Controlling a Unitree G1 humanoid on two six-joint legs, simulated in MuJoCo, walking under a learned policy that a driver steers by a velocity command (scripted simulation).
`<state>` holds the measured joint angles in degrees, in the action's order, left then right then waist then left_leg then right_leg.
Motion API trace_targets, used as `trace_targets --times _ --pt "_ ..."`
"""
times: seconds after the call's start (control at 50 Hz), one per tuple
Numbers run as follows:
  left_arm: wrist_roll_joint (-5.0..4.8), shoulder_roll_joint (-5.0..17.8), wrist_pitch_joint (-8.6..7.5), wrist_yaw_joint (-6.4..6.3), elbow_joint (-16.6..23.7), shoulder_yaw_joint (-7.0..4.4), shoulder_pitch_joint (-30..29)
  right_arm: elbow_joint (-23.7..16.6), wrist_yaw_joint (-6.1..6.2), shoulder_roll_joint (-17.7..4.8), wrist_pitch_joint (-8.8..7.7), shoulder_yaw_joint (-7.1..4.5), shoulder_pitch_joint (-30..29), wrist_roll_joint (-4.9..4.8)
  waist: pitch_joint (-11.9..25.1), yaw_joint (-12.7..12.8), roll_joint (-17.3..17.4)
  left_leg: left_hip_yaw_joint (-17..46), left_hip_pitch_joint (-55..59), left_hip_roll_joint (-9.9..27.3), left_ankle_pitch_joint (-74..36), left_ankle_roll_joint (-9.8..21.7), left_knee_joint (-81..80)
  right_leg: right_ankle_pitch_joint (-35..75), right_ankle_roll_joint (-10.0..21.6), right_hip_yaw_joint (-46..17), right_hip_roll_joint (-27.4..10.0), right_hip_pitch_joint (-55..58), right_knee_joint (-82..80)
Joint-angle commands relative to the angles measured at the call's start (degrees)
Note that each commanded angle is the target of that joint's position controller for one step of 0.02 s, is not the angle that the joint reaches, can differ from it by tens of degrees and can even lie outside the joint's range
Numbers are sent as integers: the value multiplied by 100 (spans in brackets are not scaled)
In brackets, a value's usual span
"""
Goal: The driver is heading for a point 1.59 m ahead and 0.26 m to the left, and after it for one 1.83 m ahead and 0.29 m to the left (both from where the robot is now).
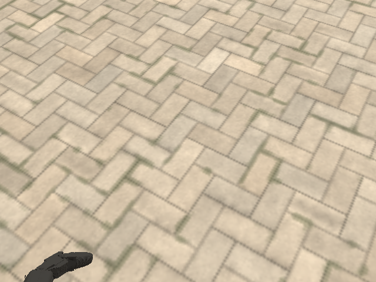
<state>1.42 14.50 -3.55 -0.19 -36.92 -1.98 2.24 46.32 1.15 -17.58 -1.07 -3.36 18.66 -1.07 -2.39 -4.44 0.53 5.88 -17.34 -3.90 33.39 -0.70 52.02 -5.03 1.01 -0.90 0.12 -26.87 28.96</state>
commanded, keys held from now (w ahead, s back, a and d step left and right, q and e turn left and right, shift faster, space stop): q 0.42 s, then no key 0.16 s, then e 0.42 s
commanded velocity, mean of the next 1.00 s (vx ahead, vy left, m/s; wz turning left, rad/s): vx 0.03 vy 0.00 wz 0.21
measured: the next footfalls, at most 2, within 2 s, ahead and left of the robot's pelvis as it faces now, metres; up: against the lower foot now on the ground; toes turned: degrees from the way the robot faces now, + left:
left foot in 0.34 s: +0.06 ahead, +0.14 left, +0.00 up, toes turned +14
right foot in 0.74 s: +0.13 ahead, -0.09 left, +0.00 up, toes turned +17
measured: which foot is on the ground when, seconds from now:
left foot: up 0.00-0.32, down 0.34-1.00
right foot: down 0.00-0.34, up 0.36-0.72, down 0.74-0.96, up 0.98-1.00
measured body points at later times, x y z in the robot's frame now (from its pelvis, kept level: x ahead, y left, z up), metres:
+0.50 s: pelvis +0.03 +0.04 +0.01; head +0.05 +0.08 +0.46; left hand +0.10 +0.36 -0.11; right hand +0.23 -0.20 -0.06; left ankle +0.02 +0.13 -0.73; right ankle +0.09 -0.11 -0.64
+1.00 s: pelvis +0.04 +0.03 +0.00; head +0.07 +0.04 +0.45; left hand +0.12 +0.34 -0.11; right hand +0.23 -0.22 -0.10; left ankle +0.02 +0.13 -0.73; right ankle +0.09 -0.10 -0.72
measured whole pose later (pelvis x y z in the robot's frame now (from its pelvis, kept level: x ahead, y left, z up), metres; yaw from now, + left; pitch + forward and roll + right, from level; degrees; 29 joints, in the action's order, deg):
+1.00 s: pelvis +0.04 +0.03 +0.00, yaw +10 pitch +1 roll +1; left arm -1.0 17.7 1.5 -1.2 -44.9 -4.2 8.6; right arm 41.2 2.2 -16.3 1.4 -4.8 10.0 1.2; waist -2.6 0.2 -1.5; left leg -4.9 -16.0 -1.3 17.1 2.5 32.3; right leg -20.4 -1.2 -6.1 0.0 -21.2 39.7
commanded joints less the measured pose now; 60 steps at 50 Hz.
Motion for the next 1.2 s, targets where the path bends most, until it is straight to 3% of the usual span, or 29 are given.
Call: trace_targets --times 0.02,0.06,0.1,0.18,0.24,0.3,0.32,0.34,0.36,0.38,0.4,0.44,0.5,0.58,0.66,0.7,0.74,0.76,0.78,0.84,0.9,0.94,0.96,0.98,1.0,1.02,1.06,1.12,1.2 --pt "-87 677 168 -75 174 -235 727 -380 86 -772 168 -208 294 -58 1421 500 -687 -87 -2046 499 37 -324 1858 1498 1253 -1867 -1984 2823 -711" --pt "-11 738 227 -87 135 -240 250 -451 153 -646 407 -231 239 -16 825 287 -916 -208 -1531 664 -476 -469 1696 529 1182 -1201 -1660 1510 -1202" --pt "45 763 214 -106 77 -272 83 -526 166 -451 473 -210 269 16 679 211 -1002 -424 -1129 647 -769 -476 1330 433 1215 -682 -1514 1020 -1430" --pt "-32 893 224 -172 -51 -343 3 -775 60 -320 444 -149 -154 61 868 321 -840 -523 -685 827 -1275 -320 174 692 1299 -254 -1694 1151 -1421" --pt "-93 1061 291 -161 -170 -401 56 -902 -53 -453 456 -176 -311 53 894 367 -855 -677 -349 803 -1402 -159 -446 510 1243 -131 -1849 1308 -1344" --pt "-237 1124 362 -144 -292 -430 -2 -873 -135 -506 467 -242 -108 65 831 165 -766 -944 298 608 -1922 157 -1646 11 856 131 -1787 1271 -884" --pt "-262 980 390 -141 -397 -408 178 -814 -121 -606 464 -300 34 97 769 152 -547 -869 666 494 -2174 337 -2089 -474 539 347 -1592 1023 -458" --pt "-196 710 427 -110 -495 -356 461 -849 -55 -1004 454 -415 132 116 525 242 552 265 1023 1134 -3070 711 -2998 -1358 -17 911 -1051 315 761" --pt "-1 574 424 -111 -193 -303 304 -1106 30 -1668 446 -518 -92 144 229 389 2046 2348 1178 2492 -4022 1727 -3424 -3171 -565 1056 -70 -1236 2221" --pt "-12 804 397 -162 -83 -384 -308 -1150 -12 -1495 305 -470 9 347 470 -34 1387 2473 772 2523 -3716 2090 -3589 -3285 -472 34 7 -1264 3280" --pt "-127 846 406 -180 -109 -420 -230 -1139 -23 -1354 184 -422 -237 353 456 180 1081 1971 716 2232 -3401 1819 -3566 -2756 -352 -192 -88 -1288 3557" --pt "-85 924 446 -262 -399 -488 179 -1237 17 -949 122 -316 -861 115 532 458 733 1345 805 1810 -3284 1267 -3390 -1927 -349 -254 -197 -1262 3531" --pt "-126 814 427 -225 -504 -470 385 -1261 85 -639 130 -164 -885 150 838 527 683 914 862 1577 -4185 1264 -3245 -1436 -491 -165 -106 -755 3643" --pt "-158 592 417 -164 -478 -337 172 -1169 112 -660 157 -156 -772 155 770 350 733 896 1162 1527 -3935 1278 -3180 -1311 -575 -175 -191 -406 2220" --pt "-177 564 421 -46 -642 -252 371 -960 9 -367 155 -17 -893 254 674 280 781 775 665 1542 -3451 1336 -3216 -1382 -538 0 -301 808 996" --pt "-183 581 397 -12 -702 -237 530 -825 -43 -399 138 -2 -1018 209 477 448 656 692 448 1441 -3179 1187 -3094 -718 -416 138 -208 1338 -48" --pt "-88 989 360 -25 -618 -283 505 -702 -27 -515 78 -44 -789 208 424 380 257 531 445 1108 -2706 733 -2809 828 -194 -315 -485 1640 -512" --pt "-118 1407 361 -52 -573 -368 451 -723 -18 -589 39 -86 -563 288 486 83 -374 171 384 682 -2349 511 -2504 1662 46 -656 -772 1624 -212" --pt "-234 1405 371 -37 -627 -413 404 -760 27 -521 28 -84 -706 311 500 129 -846 -320 503 341 -2241 274 -2322 1098 350 -903 -809 1267 -334" --pt "-206 1137 342 -57 -574 -369 366 -834 162 -419 150 -152 -1112 212 413 318 -1055 -574 547 253 -2132 170 -1867 530 593 -1543 -962 903 -635" --pt "-217 1129 352 -111 -512 -384 435 -883 146 -302 210 -210 -1007 199 515 346 -952 -549 633 304 -2026 294 -1927 250 603 -1719 -874 752 -491" --pt "-249 1050 398 -136 -398 -372 328 -852 117 -380 199 -287 -826 198 541 300 -461 -372 947 623 -2164 457 -2317 -128 367 -1400 -558 326 -44" --pt "-267 941 420 -141 -336 -349 284 -816 115 -510 201 -340 -668 211 522 276 67 -5 1157 1051 -2330 675 -2718 -531 129 -975 -255 -57 518" --pt "-265 813 449 -127 -303 -319 377 -794 110 -692 195 -387 -561 235 528 298 785 797 1293 1872 -2858 1126 -3209 -1195 -106 -416 91 -392 1320" --pt "-226 857 473 -103 -261 -351 415 -872 128 -690 149 -369 -682 273 599 304 1198 1415 1284 2687 -3641 1662 -3406 -2745 -250 -143 -4 -661 2531" --pt "-229 1051 509 -81 -255 -447 383 -943 148 -594 86 -309 -684 299 584 284 782 1517 1202 2952 -4239 1952 -3452 -3145 -324 -327 -160 -856 3601" --pt "-296 881 619 -66 -319 -443 533 -1007 165 -632 16 -309 -1185 213 384 546 336 627 1025 2528 -4052 1593 -3428 -2600 -390 -396 -417 -884 3649" --pt "-276 621 665 17 -216 -326 335 -914 191 -768 75 -357 -1174 200 392 391 592 -385 910 2014 -4030 1305 -3342 -2013 -503 76 -409 -324 2670" --pt "-293 731 690 176 -8 -346 325 -778 148 -974 148 -433 -937 72 729 314 844 -722 1167 2176 -4257 1192 -2955 -1634 -346 517 -184 503 1225"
